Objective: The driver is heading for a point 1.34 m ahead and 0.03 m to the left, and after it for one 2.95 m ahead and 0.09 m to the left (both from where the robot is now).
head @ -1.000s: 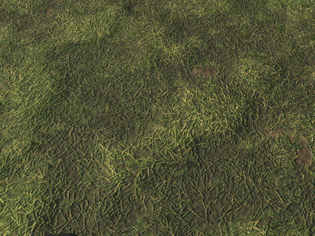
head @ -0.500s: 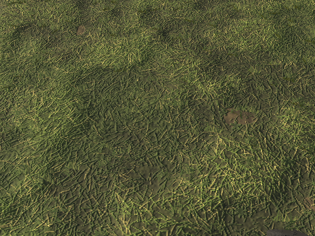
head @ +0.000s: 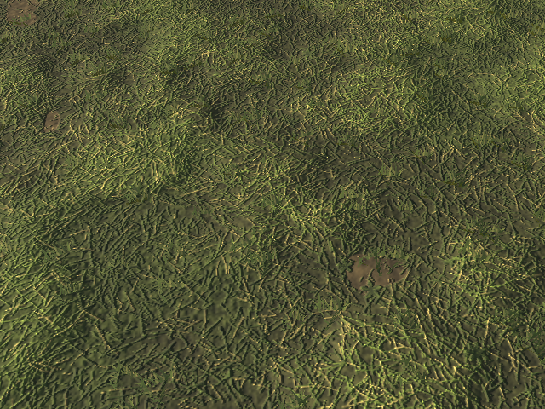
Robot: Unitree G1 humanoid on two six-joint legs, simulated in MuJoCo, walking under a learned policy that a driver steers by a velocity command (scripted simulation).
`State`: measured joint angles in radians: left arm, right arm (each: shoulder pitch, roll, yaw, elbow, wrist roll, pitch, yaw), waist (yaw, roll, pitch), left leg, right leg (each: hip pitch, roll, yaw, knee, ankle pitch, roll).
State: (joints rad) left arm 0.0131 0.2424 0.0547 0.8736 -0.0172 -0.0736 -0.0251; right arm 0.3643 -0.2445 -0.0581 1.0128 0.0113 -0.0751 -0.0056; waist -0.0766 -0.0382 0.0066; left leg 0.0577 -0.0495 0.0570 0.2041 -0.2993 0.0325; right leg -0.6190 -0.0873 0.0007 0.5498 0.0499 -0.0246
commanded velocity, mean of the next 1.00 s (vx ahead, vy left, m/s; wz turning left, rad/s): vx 0.50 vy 0.00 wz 0.00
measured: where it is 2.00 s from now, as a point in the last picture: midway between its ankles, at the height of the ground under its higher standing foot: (260, 286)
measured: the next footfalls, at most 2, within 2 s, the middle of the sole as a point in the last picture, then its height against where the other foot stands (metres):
right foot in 0.08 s outside the picture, level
left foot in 0.62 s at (219, 389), level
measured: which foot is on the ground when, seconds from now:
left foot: down 0.00-0.10, up 0.12-0.60, down 0.62-1.00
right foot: up 0.00-0.06, down 0.08-0.64, up 0.66-1.00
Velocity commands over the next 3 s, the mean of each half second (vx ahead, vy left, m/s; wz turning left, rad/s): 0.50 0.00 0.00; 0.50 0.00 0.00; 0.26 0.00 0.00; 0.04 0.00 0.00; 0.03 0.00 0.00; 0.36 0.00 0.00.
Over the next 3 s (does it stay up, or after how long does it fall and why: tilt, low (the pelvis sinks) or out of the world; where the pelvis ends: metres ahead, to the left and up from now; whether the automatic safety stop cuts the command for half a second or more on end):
stays up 0.99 0.03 0.00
